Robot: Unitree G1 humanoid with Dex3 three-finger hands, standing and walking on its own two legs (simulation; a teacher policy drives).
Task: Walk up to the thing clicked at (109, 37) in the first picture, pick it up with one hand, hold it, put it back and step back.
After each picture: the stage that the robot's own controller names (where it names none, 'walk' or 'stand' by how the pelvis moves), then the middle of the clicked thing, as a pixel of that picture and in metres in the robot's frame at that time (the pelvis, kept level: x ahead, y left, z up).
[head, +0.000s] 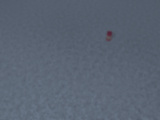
stand; (109, 36) +1.60 -0.29 -0.72
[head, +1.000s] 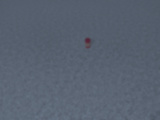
walk; (87, 43) +1.50 +0.08 -0.70
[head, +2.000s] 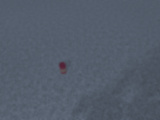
walk; (62, 68) +1.01 +0.29 -0.71
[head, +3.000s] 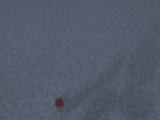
walk; (59, 104) +0.62 +0.21 -0.70
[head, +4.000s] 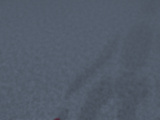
stand; out of the picture +0.43 +0.21 -0.70
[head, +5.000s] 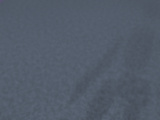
stand; out of the picture +0.40 +0.21 -0.72
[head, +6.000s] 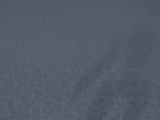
stand; out of the picture +0.38 +0.22 -0.73
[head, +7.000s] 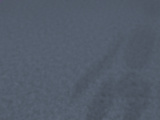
stand; out of the picture +0.37 +0.22 -0.73
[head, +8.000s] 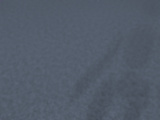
go down; out of the picture +0.38 +0.21 -0.73
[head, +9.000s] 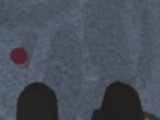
go down; (20, 58) +0.46 +0.25 -0.32
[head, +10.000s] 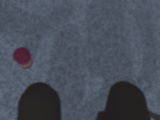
approach; (23, 58) +0.46 +0.25 -0.29
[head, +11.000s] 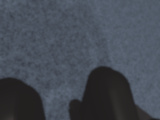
close in; out of the picture +0.44 +0.28 -0.22
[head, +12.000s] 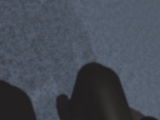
close; out of the picture +0.43 +0.30 -0.22
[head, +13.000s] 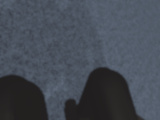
lift; out of the picture +0.41 +0.27 -0.20
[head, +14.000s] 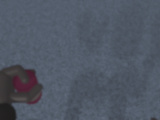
lift; (28, 88) +0.34 +0.19 -0.02
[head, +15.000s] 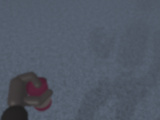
hold; (40, 94) +0.33 +0.17 +0.00
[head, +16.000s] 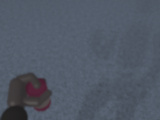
hold; (39, 95) +0.33 +0.17 -0.01
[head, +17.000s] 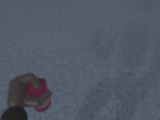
crouch; (39, 95) +0.33 +0.17 -0.01
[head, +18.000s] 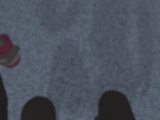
crouch; (6, 52) +0.46 +0.24 -0.09
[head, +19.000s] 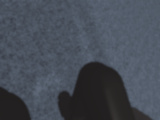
lower; out of the picture +0.44 +0.31 -0.23
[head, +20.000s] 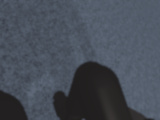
lower; out of the picture +0.45 +0.31 -0.23
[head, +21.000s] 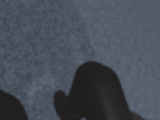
lower; out of the picture +0.45 +0.31 -0.23
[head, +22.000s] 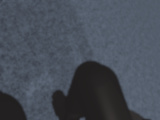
lower; out of the picture +0.45 +0.31 -0.23
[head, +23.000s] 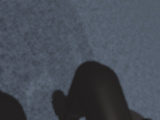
loosen; out of the picture +0.45 +0.31 -0.23
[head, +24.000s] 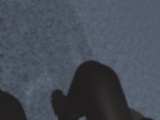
withdraw; out of the picture +0.45 +0.31 -0.24
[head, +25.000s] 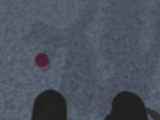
walk; (43, 62) +0.49 +0.23 -0.38
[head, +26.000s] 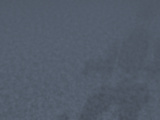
stand; out of the picture +0.41 +0.20 -0.66
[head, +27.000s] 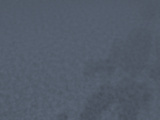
stand; out of the picture +0.42 +0.22 -0.67
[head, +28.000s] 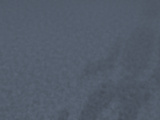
stand; out of the picture +0.43 +0.21 -0.67
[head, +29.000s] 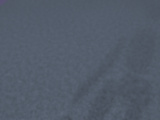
stand; out of the picture +0.43 +0.21 -0.72
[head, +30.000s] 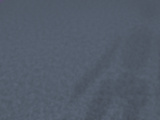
stand; out of the picture +0.41 +0.22 -0.73
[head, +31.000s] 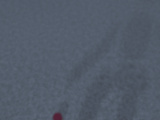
walk; (58, 119) +0.44 +0.21 -0.71
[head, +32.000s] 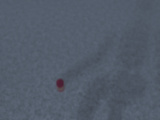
walk; (60, 85) +0.68 +0.18 -0.70
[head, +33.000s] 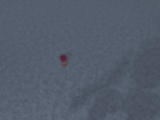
stand; (63, 60) +1.01 +0.29 -0.70
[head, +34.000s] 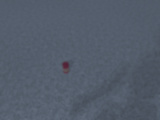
stand; (65, 67) +1.04 +0.20 -0.72
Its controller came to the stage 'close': yes
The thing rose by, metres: 0.70
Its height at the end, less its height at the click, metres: +0.00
